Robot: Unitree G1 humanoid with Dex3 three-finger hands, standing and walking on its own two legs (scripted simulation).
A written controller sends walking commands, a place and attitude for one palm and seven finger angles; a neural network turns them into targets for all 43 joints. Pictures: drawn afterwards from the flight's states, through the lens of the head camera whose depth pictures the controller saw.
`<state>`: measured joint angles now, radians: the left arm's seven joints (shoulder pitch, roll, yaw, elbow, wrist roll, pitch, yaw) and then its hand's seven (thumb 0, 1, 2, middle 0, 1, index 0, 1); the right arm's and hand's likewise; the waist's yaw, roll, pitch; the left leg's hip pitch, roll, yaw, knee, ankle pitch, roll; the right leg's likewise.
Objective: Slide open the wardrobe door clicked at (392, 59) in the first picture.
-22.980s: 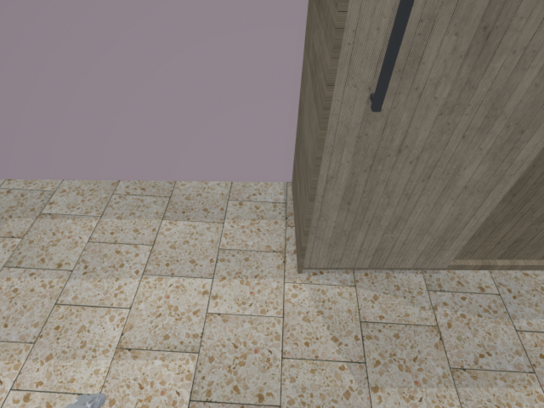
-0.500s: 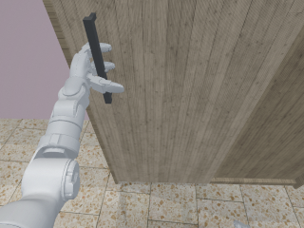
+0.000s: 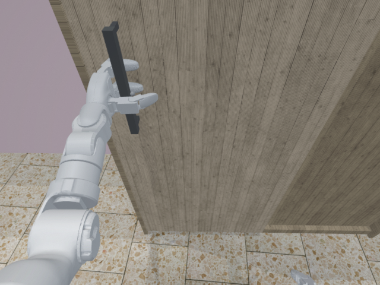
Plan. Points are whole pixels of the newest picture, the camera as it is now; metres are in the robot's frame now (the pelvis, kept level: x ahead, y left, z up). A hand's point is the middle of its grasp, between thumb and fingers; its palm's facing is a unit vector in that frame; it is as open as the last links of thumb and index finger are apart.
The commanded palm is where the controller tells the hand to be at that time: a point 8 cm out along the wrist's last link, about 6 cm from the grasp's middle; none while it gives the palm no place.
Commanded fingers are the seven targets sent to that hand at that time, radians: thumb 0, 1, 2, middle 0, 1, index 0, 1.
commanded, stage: grip the handle and tug to test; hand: left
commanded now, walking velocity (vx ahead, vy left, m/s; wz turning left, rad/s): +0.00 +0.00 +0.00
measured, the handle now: (126, 85) +0.49 +0.17 +0.19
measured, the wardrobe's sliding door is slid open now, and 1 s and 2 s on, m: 0.00 0.00 0.00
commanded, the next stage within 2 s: tug the door sideways, standing still in 1.02 s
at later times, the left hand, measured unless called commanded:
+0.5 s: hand (132, 93) +0.44 +0.14 +0.20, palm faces +0.04 -1.00 -0.01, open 5.3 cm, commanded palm +0.41 +0.18 +0.19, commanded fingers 0.00 0.90 0.90 -0.45 -1.40 -0.45 -1.40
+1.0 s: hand (131, 94) +0.44 +0.14 +0.20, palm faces +0.04 -1.00 +0.00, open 5.4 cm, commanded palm +0.39 +0.18 +0.19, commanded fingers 0.00 0.90 0.90 -0.45 -1.40 -0.45 -1.40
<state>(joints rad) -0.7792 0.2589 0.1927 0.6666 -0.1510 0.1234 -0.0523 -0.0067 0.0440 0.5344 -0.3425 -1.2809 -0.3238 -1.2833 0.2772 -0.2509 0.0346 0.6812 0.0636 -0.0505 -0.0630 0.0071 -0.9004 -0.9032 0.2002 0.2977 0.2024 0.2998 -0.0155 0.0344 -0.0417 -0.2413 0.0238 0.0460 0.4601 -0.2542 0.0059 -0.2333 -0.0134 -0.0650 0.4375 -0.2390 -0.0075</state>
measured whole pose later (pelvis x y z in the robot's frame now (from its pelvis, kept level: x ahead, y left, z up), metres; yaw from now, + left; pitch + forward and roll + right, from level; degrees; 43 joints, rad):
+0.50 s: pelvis +0.01 +0.00 +0.00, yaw +1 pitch +2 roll +0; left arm -0.75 0.25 0.19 0.60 -0.16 0.18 -0.05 0.01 0.77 0.83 -0.40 -1.40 -0.39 -1.40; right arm 0.26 -0.25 0.03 0.67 0.06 -0.02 -0.07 0.01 -0.90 -0.90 0.20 0.30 0.20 0.30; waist 0.00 0.04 -0.05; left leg -0.22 0.02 0.04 0.46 -0.27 0.00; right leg -0.21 -0.01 -0.07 0.43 -0.25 -0.01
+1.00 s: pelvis +0.01 +0.00 +0.00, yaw -1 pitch +2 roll +0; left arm -0.65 0.26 0.22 0.48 -0.17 0.21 -0.05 0.01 0.78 0.80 -0.37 -1.40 -0.36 -1.40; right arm 0.26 -0.25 0.03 0.64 0.06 0.00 -0.06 0.01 -0.90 -0.90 0.20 0.30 0.20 0.30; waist -0.02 0.04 -0.05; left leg -0.20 0.03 0.06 0.44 -0.27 0.00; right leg -0.20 -0.01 -0.05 0.42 -0.25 -0.01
